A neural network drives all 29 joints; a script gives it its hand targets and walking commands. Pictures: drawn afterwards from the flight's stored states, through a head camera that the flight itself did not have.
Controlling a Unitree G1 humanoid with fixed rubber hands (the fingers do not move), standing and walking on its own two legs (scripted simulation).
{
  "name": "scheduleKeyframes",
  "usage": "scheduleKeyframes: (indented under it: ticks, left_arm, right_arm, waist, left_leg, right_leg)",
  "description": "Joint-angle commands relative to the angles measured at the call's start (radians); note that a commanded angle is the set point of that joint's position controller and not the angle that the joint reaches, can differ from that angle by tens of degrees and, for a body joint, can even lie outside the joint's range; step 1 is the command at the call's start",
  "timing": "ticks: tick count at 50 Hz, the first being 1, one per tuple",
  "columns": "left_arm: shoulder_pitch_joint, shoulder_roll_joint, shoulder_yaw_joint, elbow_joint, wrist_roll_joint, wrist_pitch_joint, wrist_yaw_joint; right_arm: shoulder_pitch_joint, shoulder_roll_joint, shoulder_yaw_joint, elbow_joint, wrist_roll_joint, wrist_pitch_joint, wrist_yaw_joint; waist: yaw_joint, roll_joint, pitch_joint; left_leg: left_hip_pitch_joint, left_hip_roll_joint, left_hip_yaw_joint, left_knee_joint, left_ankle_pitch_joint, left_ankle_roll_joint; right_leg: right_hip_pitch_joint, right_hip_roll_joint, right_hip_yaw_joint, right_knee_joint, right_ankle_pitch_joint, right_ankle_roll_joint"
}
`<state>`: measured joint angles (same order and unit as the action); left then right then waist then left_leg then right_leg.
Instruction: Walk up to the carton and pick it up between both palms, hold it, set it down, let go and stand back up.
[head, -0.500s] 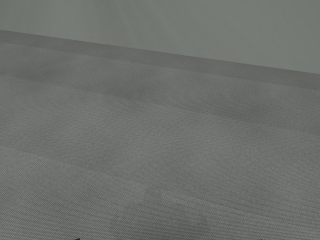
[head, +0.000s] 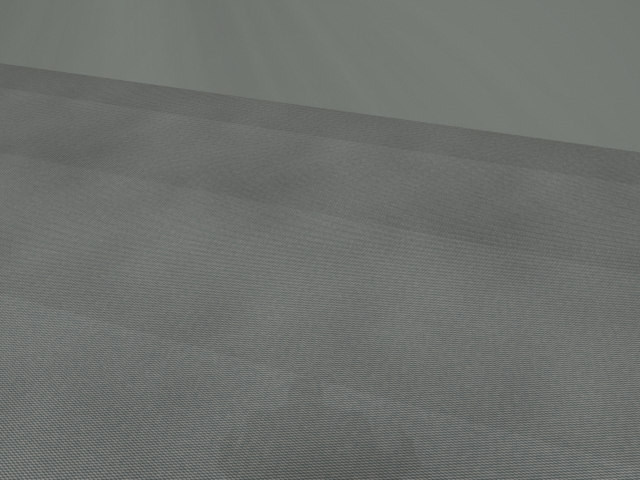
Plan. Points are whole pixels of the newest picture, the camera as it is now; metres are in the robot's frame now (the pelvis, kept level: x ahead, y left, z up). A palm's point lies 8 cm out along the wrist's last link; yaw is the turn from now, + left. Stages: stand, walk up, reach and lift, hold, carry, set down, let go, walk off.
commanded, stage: stand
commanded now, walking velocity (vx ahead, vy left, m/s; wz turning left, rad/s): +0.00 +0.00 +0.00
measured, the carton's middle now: out of the picture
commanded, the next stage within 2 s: walk up in 0.22 s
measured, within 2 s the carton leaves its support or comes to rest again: neither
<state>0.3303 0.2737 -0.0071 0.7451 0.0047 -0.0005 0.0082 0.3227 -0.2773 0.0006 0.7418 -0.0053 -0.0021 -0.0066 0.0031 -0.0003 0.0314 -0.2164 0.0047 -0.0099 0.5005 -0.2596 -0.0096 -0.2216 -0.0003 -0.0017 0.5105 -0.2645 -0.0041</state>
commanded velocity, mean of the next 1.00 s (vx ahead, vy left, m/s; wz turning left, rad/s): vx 0.00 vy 0.00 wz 0.00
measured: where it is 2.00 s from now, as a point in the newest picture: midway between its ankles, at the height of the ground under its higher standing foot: outside the picture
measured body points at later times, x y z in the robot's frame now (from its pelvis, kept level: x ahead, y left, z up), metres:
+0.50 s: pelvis -0.01 +0.00 +0.00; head +0.01 +0.00 +0.45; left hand +0.06 +0.27 -0.12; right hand +0.07 -0.27 -0.13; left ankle +0.01 +0.13 -0.74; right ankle +0.01 -0.12 -0.74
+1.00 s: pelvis -0.08 +0.08 +0.00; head -0.05 +0.12 +0.44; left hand -0.06 +0.39 -0.12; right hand +0.11 -0.16 -0.10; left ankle -0.05 +0.22 -0.74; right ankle +0.01 -0.01 -0.68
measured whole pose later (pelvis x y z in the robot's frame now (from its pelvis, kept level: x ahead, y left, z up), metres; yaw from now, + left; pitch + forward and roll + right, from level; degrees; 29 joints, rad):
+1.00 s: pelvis -0.08 +0.08 +0.00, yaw +29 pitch -1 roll -2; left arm 0.13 0.31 0.04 0.74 0.00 0.00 0.03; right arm 0.30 -0.32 -0.05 0.71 -0.06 0.05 0.06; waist -0.07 -0.04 0.13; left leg -0.35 -0.04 -0.12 0.51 -0.13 0.03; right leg -0.49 -0.01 -0.06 1.01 -0.46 -0.01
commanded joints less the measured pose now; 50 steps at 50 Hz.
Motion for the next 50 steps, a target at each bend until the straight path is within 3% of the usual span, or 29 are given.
scheduleKeyframes:
  ticks: [1,11,20,21,22,23,24,25,26,28,30,31,33,35,36,37,38,39,40,41,42,44,45,47,50]
  left_arm:
    - [0.031,0.124,0.035,-0.054,0.000,-0.014,0.006]
    - [0.035,0.125,0.036,-0.044,0.000,-0.016,0.006]
    - [0.049,0.124,0.037,-0.028,0.000,-0.017,0.007]
    - [-0.125,0.223,0.095,-0.079,0.031,-0.013,0.020]
    - [-0.099,0.236,0.107,-0.077,0.031,-0.007,0.027]
    - [-0.058,0.245,0.117,-0.074,0.034,-0.002,0.030]
    - [-0.028,0.260,0.125,-0.077,0.031,0.000,0.029]
    - [-0.006,0.258,0.129,-0.066,0.035,0.000,0.029]
    - [-0.016,0.262,0.130,-0.055,0.036,0.003,0.033]
    - [-0.125,0.251,0.130,-0.063,0.049,0.006,0.042]
    - [-0.195,0.219,0.125,-0.067,0.053,-0.002,0.046]
    - [-0.206,0.213,0.123,-0.067,0.048,-0.003,0.045]
    - [-0.208,0.225,0.130,-0.066,0.045,-0.003,0.040]
    - [-0.214,0.252,0.139,-0.067,0.048,-0.004,0.031]
    - [-0.231,0.252,0.134,-0.072,0.047,-0.004,0.026]
    - [-0.238,0.232,0.126,-0.069,0.045,0.000,0.020]
    - [-0.234,0.179,0.104,-0.076,0.033,0.006,0.012]
    - [-0.225,0.120,0.081,-0.113,0.022,0.017,0.006]
    - [-0.215,0.110,0.085,-0.122,0.017,0.031,0.018]
    - [-0.201,0.116,0.084,-0.115,0.003,0.034,0.029]
    - [-0.190,0.134,0.086,-0.101,-0.006,0.027,0.035]
    - [-0.140,0.160,0.094,-0.057,-0.013,0.000,0.037]
    - [-0.121,0.164,0.095,-0.043,-0.014,-0.013,0.034]
    - [-0.122,0.159,0.095,-0.045,-0.013,-0.027,0.030]
    - [-0.135,0.119,0.091,-0.056,-0.013,-0.023,0.029]
  right_arm:
    - [0.028,-0.125,-0.034,-0.056,0.000,-0.015,-0.006]
    - [0.032,-0.121,-0.036,-0.044,0.000,-0.015,-0.006]
    - [0.039,-0.120,-0.035,-0.029,0.003,-0.016,-0.007]
    - [-0.023,-0.211,-0.072,-0.059,-0.006,0.000,0.011]
    - [0.001,-0.205,-0.072,-0.065,-0.013,0.006,0.023]
    - [0.002,-0.183,-0.071,-0.084,-0.019,0.012,0.026]
    - [-0.023,-0.156,-0.068,-0.108,-0.040,0.022,0.029]
    - [-0.068,-0.154,-0.070,-0.129,-0.064,0.039,0.032]
    - [-0.077,-0.160,-0.072,-0.137,-0.073,0.056,0.039]
    - [-0.018,-0.159,-0.078,-0.128,-0.058,0.069,0.057]
    - [0.018,-0.143,-0.074,-0.100,-0.046,0.070,0.074]
    - [0.015,-0.134,-0.070,-0.095,-0.041,0.068,0.079]
    - [0.022,-0.106,-0.062,-0.084,-0.034,0.059,0.091]
    - [0.030,-0.097,-0.067,-0.078,-0.034,0.047,0.097]
    - [0.049,-0.109,-0.077,-0.065,-0.034,0.041,0.094]
    - [0.089,-0.132,-0.093,-0.033,-0.035,0.032,0.086]
    - [0.112,-0.186,-0.114,-0.019,-0.032,0.024,0.073]
    - [0.088,-0.306,-0.134,-0.044,-0.042,0.018,0.067]
    - [0.049,-0.339,-0.139,-0.051,-0.031,0.024,0.066]
    - [0.009,-0.357,-0.144,-0.065,-0.027,0.029,0.062]
    - [-0.037,-0.341,-0.140,-0.080,-0.029,0.031,0.057]
    - [-0.071,-0.286,-0.122,-0.104,-0.052,0.032,0.051]
    - [-0.070,-0.272,-0.119,-0.109,-0.060,0.033,0.053]
    - [-0.053,-0.231,-0.112,-0.110,-0.053,0.036,0.066]
    - [-0.044,-0.203,-0.110,-0.111,-0.049,0.047,0.076]
  waist:
    - [0.002,0.010,0.022]
    - [-0.001,-0.015,0.005]
    - [0.001,0.002,0.022]
    - [-0.031,-0.013,0.079]
    - [-0.015,-0.070,0.013]
    - [0.004,-0.130,-0.029]
    - [0.037,-0.218,-0.047]
    - [0.062,-0.200,-0.031]
    - [0.058,-0.149,-0.012]
    - [0.010,-0.131,0.023]
    - [-0.018,-0.134,0.026]
    - [-0.022,-0.121,0.016]
    - [-0.024,-0.150,-0.028]
    - [-0.030,-0.189,-0.079]
    - [-0.053,-0.163,-0.100]
    - [-0.089,-0.077,-0.120]
    - [-0.119,0.073,-0.086]
    - [-0.114,0.321,-0.030]
    - [-0.104,0.306,-0.002]
    - [-0.100,0.320,0.010]
    - [-0.083,0.323,0.032]
    - [-0.045,0.255,-0.003]
    - [-0.035,0.229,-0.040]
    - [-0.040,0.155,-0.085]
    - [-0.057,0.097,-0.089]
  left_leg:
    - [-0.029,0.079,-0.086,-0.097,0.082,0.031]
    - [-0.012,0.079,-0.086,-0.100,0.041,0.029]
    - [-0.027,0.080,-0.091,-0.109,0.041,0.033]
    - [-0.263,0.049,-0.145,-0.008,0.391,0.060]
    - [-0.299,0.030,-0.106,0.065,0.431,0.066]
    - [-0.292,-0.001,-0.049,0.189,0.342,0.053]
    - [-0.279,-0.011,-0.006,0.349,-0.027,0.023]
    - [-0.323,0.036,-0.011,0.499,-0.295,-0.005]
    - [-0.331,0.081,-0.033,0.568,-0.308,-0.021]
    - [-0.287,0.115,-0.070,0.574,-0.249,-0.028]
    - [-0.292,0.135,-0.069,0.461,-0.159,-0.031]
    - [-0.268,0.124,-0.047,0.382,-0.125,-0.028]
    - [-0.172,0.088,0.044,0.267,-0.078,-0.022]
    - [-0.066,0.059,0.118,0.186,-0.041,-0.008]
    - [-0.001,0.045,0.139,0.115,0.008,0.007]
    - [0.087,0.012,0.144,0.038,0.053,0.028]
    - [0.105,-0.011,0.049,-0.047,0.095,0.070]
    - [0.134,0.171,-0.331,-0.141,0.296,0.173]
    - [0.055,0.242,-0.483,-0.194,0.313,0.257]
    - [0.001,0.271,-0.510,-0.256,0.236,0.311]
    - [0.003,0.247,-0.472,-0.253,0.240,0.310]
    - [0.042,0.152,-0.293,-0.145,0.393,0.260]
    - [0.035,0.123,-0.267,-0.119,0.400,0.240]
    - [-0.008,0.088,-0.276,-0.119,0.320,0.221]
    - [-0.073,0.102,-0.364,-0.155,0.190,0.226]
  right_leg:
    - [-0.012,-0.087,0.090,-0.093,0.089,-0.020]
    - [-0.026,-0.085,0.094,-0.109,0.041,-0.020]
    - [-0.029,-0.083,0.095,-0.110,0.056,-0.018]
    - [0.092,-0.099,0.028,0.004,0.200,-0.068]
    - [0.182,-0.155,0.040,0.046,0.272,-0.110]
    - [0.194,-0.254,0.087,0.014,0.330,-0.174]
    - [0.148,-0.410,0.170,-0.080,0.433,-0.267]
    - [0.116,-0.529,0.242,-0.154,0.471,-0.357]
    - [0.076,-0.556,0.244,-0.186,0.404,-0.390]
    - [0.009,-0.504,0.147,-0.181,0.310,-0.362]
    - [0.070,-0.415,0.017,-0.121,0.370,-0.287]
    - [0.086,-0.364,-0.043,-0.088,0.391,-0.248]
    - [0.097,-0.304,-0.133,-0.030,0.415,-0.205]
    - [0.066,-0.304,-0.162,0.033,0.376,-0.195]
    - [0.032,-0.297,-0.180,0.090,0.324,-0.183]
    - [-0.032,-0.252,-0.210,0.208,0.220,-0.156]
    - [-0.122,-0.162,-0.225,0.358,0.019,-0.100]
    - [-0.372,-0.049,-0.207,0.529,-0.414,-0.021]
    - [-0.385,-0.016,-0.088,0.604,-0.509,-0.009]
    - [-0.377,-0.020,-0.040,0.649,-0.489,-0.011]
    - [-0.398,-0.027,-0.017,0.654,-0.446,-0.009]
    - [-0.363,-0.037,-0.023,0.578,-0.285,-0.012]
    - [-0.323,-0.028,-0.030,0.535,-0.212,-0.011]
    - [-0.239,-0.001,-0.035,0.467,-0.098,-0.009]
    - [-0.159,0.038,-0.050,0.349,-0.053,-0.008]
